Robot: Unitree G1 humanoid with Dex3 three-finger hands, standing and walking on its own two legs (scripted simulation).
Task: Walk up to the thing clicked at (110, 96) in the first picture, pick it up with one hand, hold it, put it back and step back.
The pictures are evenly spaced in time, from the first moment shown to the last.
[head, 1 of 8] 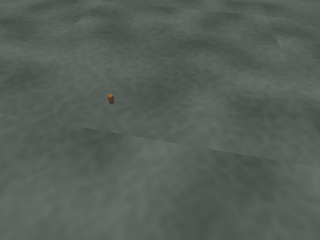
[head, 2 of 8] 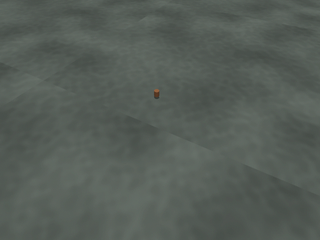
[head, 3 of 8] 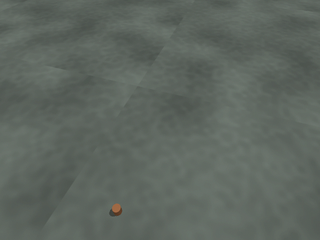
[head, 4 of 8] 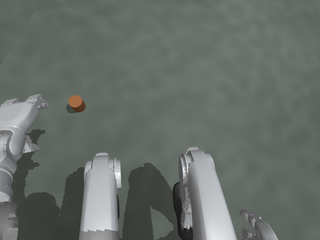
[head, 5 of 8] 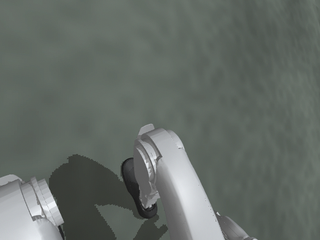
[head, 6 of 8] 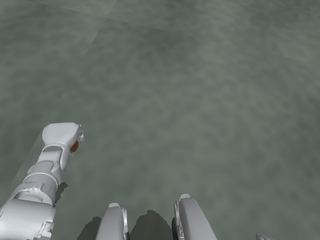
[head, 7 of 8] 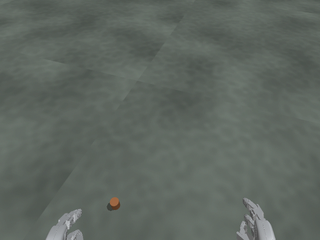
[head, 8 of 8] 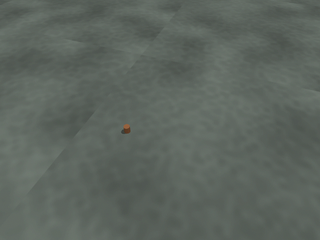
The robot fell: no
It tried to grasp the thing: yes
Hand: left
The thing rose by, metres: 0.69
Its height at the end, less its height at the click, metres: +0.00
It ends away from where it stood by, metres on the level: 0.01
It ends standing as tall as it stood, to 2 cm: yes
